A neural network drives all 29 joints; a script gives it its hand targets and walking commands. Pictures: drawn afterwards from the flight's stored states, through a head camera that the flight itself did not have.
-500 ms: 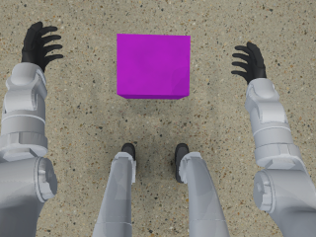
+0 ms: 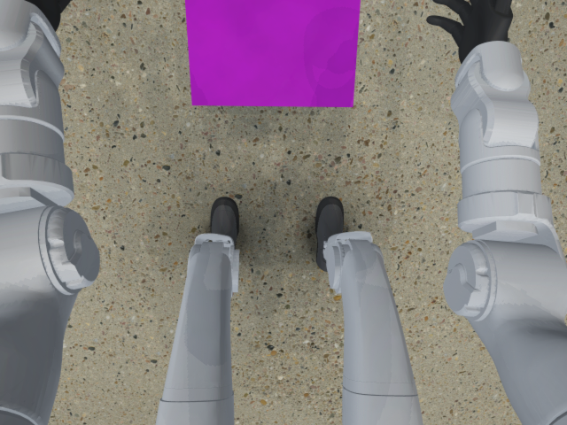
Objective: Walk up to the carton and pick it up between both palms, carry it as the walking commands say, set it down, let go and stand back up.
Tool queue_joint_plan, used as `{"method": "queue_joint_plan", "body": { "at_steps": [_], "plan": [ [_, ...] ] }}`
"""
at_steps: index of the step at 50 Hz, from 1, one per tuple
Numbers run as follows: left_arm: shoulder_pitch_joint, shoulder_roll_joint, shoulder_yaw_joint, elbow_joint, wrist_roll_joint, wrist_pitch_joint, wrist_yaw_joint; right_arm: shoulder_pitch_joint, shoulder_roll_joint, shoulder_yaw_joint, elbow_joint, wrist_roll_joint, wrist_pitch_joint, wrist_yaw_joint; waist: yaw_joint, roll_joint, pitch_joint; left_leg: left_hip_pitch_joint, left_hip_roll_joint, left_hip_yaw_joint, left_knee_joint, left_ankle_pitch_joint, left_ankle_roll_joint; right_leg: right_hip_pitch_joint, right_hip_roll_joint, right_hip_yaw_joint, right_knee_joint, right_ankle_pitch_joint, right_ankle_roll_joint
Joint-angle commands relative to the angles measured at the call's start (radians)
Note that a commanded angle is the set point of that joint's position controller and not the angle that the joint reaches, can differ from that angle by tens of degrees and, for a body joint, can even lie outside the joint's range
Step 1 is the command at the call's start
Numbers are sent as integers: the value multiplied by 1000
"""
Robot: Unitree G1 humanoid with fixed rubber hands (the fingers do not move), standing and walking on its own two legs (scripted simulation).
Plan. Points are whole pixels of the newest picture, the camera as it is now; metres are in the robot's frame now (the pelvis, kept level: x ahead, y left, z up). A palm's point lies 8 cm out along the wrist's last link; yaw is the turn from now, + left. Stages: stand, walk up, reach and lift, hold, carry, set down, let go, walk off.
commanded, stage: reach and lift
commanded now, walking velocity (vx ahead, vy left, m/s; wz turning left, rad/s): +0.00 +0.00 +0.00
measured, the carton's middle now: (271, 47) +0.53 +0.01 -0.52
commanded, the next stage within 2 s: none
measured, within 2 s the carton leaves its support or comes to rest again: neither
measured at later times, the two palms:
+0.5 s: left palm (104, 25) +0.52 +0.23 -0.29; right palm (422, 61) +0.49 -0.20 -0.31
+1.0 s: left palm (138, 37) +0.53 +0.24 -0.43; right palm (382, 63) +0.50 -0.19 -0.45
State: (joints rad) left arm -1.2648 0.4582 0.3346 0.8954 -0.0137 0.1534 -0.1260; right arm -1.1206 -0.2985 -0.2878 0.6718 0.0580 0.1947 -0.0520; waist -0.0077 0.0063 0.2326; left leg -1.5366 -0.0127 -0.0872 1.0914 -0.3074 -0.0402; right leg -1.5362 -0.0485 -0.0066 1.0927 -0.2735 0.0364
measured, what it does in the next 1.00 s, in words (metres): lowers itself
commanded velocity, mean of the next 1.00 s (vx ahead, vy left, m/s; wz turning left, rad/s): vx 0.00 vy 0.00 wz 0.00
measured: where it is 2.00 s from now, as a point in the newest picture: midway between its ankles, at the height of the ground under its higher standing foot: (276, 247)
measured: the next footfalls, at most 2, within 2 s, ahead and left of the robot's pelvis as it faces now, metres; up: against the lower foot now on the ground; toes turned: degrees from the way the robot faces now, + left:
none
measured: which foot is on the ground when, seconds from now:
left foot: down 0.00-1.00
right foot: down 0.00-1.00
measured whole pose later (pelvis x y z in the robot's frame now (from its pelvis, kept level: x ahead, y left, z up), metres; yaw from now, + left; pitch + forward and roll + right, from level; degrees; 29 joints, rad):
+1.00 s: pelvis -0.05 +0.01 -0.25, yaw -3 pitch +37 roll -3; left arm -1.65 0.59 0.12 1.10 -0.13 0.15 -0.03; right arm -1.57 -0.36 -0.28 1.05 0.10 0.17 -0.12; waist 0.01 -0.02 0.52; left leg -2.14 -0.02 -0.09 2.11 -0.61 -0.04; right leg -2.13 -0.01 0.03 2.07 -0.58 0.05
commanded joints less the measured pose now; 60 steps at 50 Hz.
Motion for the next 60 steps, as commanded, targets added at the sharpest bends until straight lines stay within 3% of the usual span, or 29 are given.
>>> {"method": "queue_joint_plan", "body": {
  "at_steps": [1,2,3,4,8,10,11,12,13,15,17,18,19,21,24,28,30,31,32,34,36,39,42,44,49,52,54,57,60],
  "plan": [
    [-463,323,25,-251,-16,-27,24,-466,-151,-46,-209,45,-14,-31,61,9,-1749,389,-38,150,151,374,39,775,94,-13,199,463,10],
    [-511,346,30,-293,-17,-18,34,-492,-174,-61,-220,42,-2,-42,49,26,-1793,423,-40,152,170,315,34,752,100,-29,217,377,9],
    [-515,347,27,-256,-19,-9,41,-513,-177,-43,-200,53,7,-48,58,20,-1758,399,-39,162,192,255,33,710,100,-35,236,302,12],
    [-511,341,20,-271,-20,-6,50,-497,-197,-56,-190,50,7,-55,35,46,-1793,435,-38,157,211,265,27,699,100,-51,262,308,10],
    [-383,291,-8,-119,-31,-8,64,-363,-153,-54,-7,32,4,-74,-17,56,-1711,523,-38,114,339,592,14,532,130,-59,343,521,16],
    [-472,282,-63,-154,-71,1,76,-451,-210,-75,-34,38,4,-78,-39,114,-1759,602,-33,99,405,568,-7,411,139,-87,393,399,11],
    [-545,312,-72,-262,-94,7,88,-510,-250,-86,-133,41,4,-91,-51,122,-1879,659,-37,97,432,574,-9,445,144,-96,416,389,6],
    [-599,331,-87,-261,-119,19,99,-566,-270,-71,-148,56,13,-101,-45,120,-1886,631,-36,108,459,503,-9,447,139,-96,447,328,5],
    [-635,350,-97,-347,-145,26,111,-630,-290,-56,-242,78,13,-111,-39,118,-1936,632,-34,109,475,513,-8,493,144,-102,478,353,0],
    [-688,368,-106,-305,-171,37,126,-712,-305,-20,-248,91,20,-127,-27,83,-1859,506,-32,118,512,380,7,468,131,-92,534,266,-1],
    [-688,380,-95,-134,-149,44,132,-727,-282,14,-86,95,37,-123,10,62,-1601,302,-27,142,526,174,21,360,117,-78,566,106,0],
    [-692,393,-86,-118,-129,47,133,-748,-273,28,-65,101,43,-118,36,59,-1546,253,-27,147,530,129,23,344,116,-70,578,73,1],
    [-701,389,-89,-2,-121,51,130,-749,-259,41,48,99,50,-108,47,52,-1371,142,-20,149,538,29,25,243,108,-69,595,-19,0],
    [-709,364,-114,118,-117,66,113,-767,-252,60,155,98,65,-89,49,38,-1185,27,-15,146,540,-119,27,162,100,-67,603,-148,-2],
    [-727,353,-143,237,-120,93,88,-806,-262,71,220,102,83,-74,31,-3,-1119,-54,-10,144,588,-225,36,185,88,-63,641,-241,-1],
    [-782,382,-154,200,-132,73,78,-907,-279,83,125,99,65,-83,54,-45,-1206,-88,-8,169,672,-171,42,253,84,-59,719,-172,8],
    [-840,420,-150,84,-140,61,87,-964,-302,89,29,99,59,-97,66,-62,-1372,-40,-9,177,713,-108,44,349,89,-57,755,-82,8],
    [-842,423,-156,152,-145,61,88,-962,-296,92,99,108,64,-98,67,-64,-1299,-90,0,178,722,-137,47,317,84,-66,772,-91,7],
    [-842,437,-148,46,-149,52,93,-951,-297,97,19,102,56,-103,65,-68,-1409,-34,-4,179,746,-58,46,395,89,-62,793,10,10],
    [-822,438,-152,18,-166,38,102,-937,-295,107,-12,114,42,-109,80,-65,-1464,-37,-2,185,780,10,45,421,91,-60,829,104,12],
    [-779,425,-160,31,-173,21,107,-899,-292,112,15,126,24,-110,84,-41,-1463,-34,3,183,811,71,42,388,93,-58,861,163,12],
    [-688,379,-173,101,-174,-3,112,-772,-274,93,151,112,-5,-100,63,21,-1352,-49,10,162,848,133,27,261,90,-63,898,196,10],
    [-603,315,-191,179,-164,-23,113,-668,-239,82,279,102,-33,-76,47,55,-1214,-49,16,126,873,193,13,106,95,-71,925,203,15],
    [-553,257,-216,240,-166,-29,107,-616,-229,69,361,83,-48,-60,17,74,-1078,-70,23,99,885,212,3,-15,94,-75,934,178,15],
    [-593,250,-230,199,-177,-59,128,-706,-267,45,281,97,-104,-54,21,94,-1105,-61,23,88,936,270,-10,-35,86,-68,991,206,12],
    [-659,261,-250,95,-219,-68,151,-755,-284,61,232,124,-114,-61,15,95,-1276,26,21,91,961,328,-11,39,78,-70,1026,251,5],
    [-696,299,-249,25,-234,-72,172,-776,-291,82,203,158,-110,-69,37,108,-1365,76,22,105,969,332,-9,84,75,-70,1041,260,3],
    [-730,322,-255,-10,-259,-65,190,-793,-316,102,202,173,-102,-79,31,94,-1378,94,23,116,969,267,-3,87,65,-78,1045,214,2],
    [-729,301,-266,52,-277,-56,183,-786,-298,125,287,164,-85,-79,32,86,-1197,-46,20,137,953,142,-4,54,60,-67,1028,128,-4]
  ]
}}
